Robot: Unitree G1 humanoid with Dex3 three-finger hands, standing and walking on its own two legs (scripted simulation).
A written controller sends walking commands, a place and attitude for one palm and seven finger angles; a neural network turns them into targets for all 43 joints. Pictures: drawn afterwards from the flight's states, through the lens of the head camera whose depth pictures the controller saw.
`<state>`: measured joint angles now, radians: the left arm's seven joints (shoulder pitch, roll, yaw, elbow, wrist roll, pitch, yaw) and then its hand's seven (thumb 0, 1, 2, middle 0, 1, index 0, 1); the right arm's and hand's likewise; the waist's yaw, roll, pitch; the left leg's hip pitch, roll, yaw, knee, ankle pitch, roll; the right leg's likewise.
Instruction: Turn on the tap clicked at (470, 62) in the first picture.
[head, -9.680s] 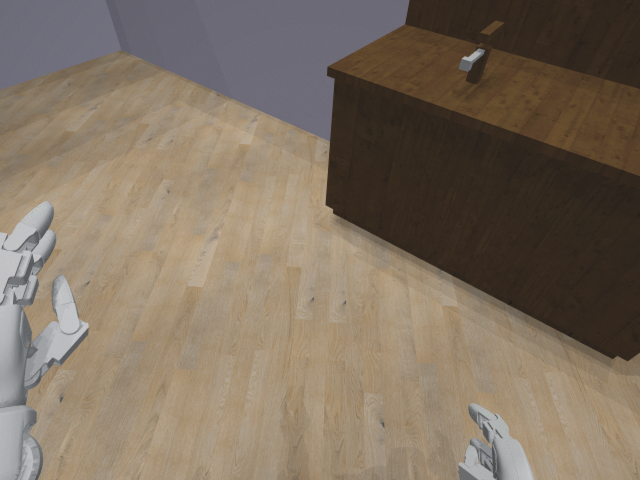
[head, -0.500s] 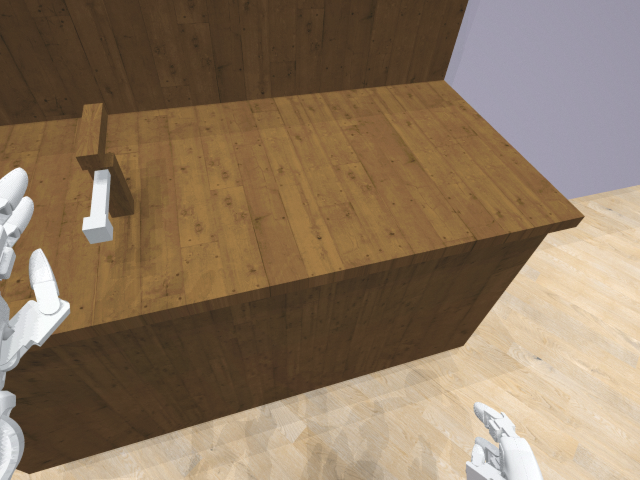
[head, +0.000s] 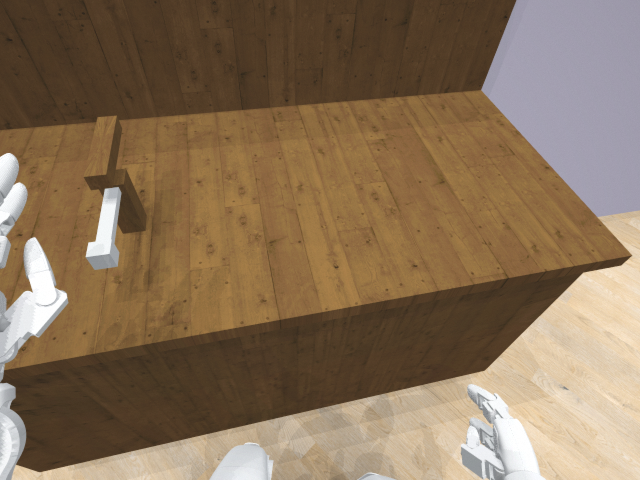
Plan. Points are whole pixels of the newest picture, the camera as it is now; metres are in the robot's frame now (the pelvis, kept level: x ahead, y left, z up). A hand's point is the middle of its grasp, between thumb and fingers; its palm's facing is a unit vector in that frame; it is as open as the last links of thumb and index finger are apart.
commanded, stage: come to a stop and stand still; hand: left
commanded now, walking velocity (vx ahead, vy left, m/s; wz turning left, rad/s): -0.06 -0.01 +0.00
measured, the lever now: (103, 254) +0.34 +0.33 +0.06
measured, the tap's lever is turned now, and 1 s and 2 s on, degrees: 0 0 0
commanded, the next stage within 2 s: look again from close up in 0.84 s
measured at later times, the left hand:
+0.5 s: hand (51, 232) +0.28 +0.30 +0.18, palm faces +0.39 -0.84 -0.37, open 7.4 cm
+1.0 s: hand (3, 194) +0.31 +0.35 +0.20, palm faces +0.47 -0.78 -0.42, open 7.4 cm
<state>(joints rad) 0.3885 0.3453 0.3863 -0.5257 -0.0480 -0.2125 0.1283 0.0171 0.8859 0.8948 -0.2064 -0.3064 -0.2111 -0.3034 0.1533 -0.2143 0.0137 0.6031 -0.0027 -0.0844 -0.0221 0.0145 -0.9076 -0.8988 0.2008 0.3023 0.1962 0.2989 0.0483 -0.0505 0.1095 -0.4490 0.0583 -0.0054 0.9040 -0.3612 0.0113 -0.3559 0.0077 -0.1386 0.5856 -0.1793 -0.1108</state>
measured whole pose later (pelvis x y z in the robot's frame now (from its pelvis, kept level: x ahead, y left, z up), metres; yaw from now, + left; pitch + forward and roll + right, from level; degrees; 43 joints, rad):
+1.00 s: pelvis +0.07 +0.07 +0.02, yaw +0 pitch +0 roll -1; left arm 0.21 0.45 0.39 -0.35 0.01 -0.21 0.09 0.02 0.88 0.89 -0.21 -0.31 -0.21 -0.30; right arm 0.19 -0.18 0.02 0.57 0.00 -0.13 -0.04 0.01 -0.91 -0.90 0.20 0.30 0.20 0.30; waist 0.08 -0.04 0.05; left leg -0.22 0.00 0.03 0.46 -0.24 0.03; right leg -0.22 0.00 -0.04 0.40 -0.17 0.00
